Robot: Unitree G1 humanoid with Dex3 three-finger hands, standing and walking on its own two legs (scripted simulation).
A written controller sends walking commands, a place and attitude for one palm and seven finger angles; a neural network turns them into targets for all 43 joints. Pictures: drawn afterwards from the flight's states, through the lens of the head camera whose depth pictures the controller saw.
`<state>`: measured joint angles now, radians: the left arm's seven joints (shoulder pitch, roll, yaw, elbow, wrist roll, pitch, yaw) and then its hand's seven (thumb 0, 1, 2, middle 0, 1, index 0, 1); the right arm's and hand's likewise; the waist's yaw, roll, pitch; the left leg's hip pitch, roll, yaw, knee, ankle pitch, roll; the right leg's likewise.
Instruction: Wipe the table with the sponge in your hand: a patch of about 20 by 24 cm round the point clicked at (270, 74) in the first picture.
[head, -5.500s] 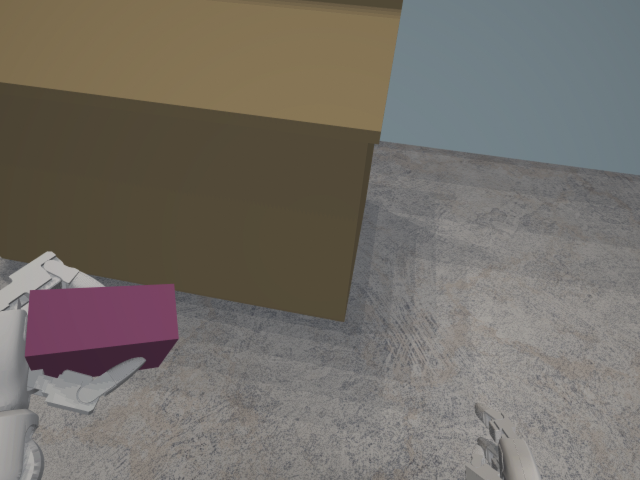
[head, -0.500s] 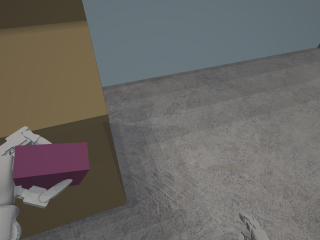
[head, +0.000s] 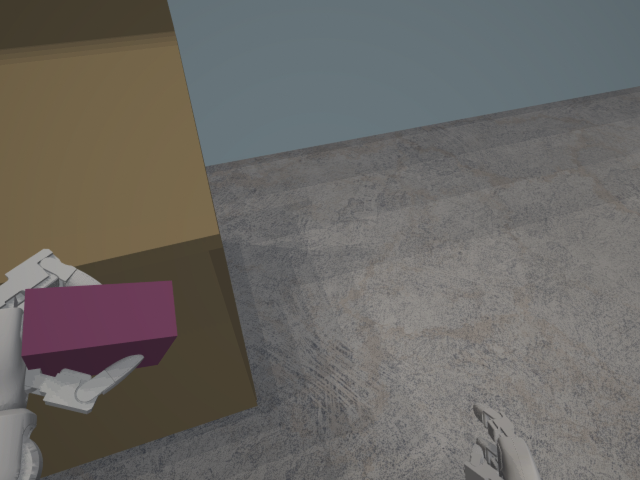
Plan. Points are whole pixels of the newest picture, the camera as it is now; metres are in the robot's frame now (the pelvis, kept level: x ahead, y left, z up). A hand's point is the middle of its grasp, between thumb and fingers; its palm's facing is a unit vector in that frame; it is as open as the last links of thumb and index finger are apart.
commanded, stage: look again from close up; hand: left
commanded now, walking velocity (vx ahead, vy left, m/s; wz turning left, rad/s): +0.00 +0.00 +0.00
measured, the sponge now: (123, 331) +0.22 +0.21 +0.14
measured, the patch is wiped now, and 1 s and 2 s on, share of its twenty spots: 0.00 0.00 0.00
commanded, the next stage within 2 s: shuffle to correct the standing spot in 0.30 s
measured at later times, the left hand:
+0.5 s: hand (37, 286) +0.25 +0.29 +0.17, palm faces +0.41 -0.85 -0.33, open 9.4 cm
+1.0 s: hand (36, 268) +0.27 +0.31 +0.17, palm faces +0.35 -0.86 -0.36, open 9.4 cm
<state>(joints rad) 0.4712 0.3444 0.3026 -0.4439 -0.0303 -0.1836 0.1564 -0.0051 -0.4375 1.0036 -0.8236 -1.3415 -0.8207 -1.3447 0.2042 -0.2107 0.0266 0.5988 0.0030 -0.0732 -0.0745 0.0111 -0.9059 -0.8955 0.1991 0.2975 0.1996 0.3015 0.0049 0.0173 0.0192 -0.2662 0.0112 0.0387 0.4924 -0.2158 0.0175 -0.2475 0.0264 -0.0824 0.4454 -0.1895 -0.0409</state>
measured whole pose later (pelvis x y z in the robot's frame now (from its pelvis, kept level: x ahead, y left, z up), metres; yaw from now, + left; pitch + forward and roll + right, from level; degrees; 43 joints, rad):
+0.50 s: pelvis +0.03 +0.04 +0.00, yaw +0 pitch +0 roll -2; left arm 0.37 0.38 0.37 -0.45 -0.04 -0.25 0.11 -0.01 -0.44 1.01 -0.82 -1.34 -0.82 -1.35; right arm 0.20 -0.19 0.03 0.59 0.00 -0.16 -0.02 0.01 -0.91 -0.90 0.20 0.30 0.20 0.30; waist 0.04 -0.05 0.05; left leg -0.23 -0.03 0.04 0.48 -0.26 0.07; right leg -0.20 -0.01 -0.07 0.42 -0.22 0.01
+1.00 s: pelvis +0.05 +0.07 -0.01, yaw -2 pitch -1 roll -2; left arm 0.41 0.38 0.36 -0.48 -0.05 -0.24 0.10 -0.01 -0.44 1.01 -0.82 -1.35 -0.82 -1.35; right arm 0.22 -0.22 0.01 0.54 0.00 -0.06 -0.01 0.01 -0.91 -0.90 0.20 0.30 0.20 0.30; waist 0.00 -0.01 0.03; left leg -0.23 -0.07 0.10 0.62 -0.37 0.12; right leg -0.24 -0.05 -0.01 0.61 -0.34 0.01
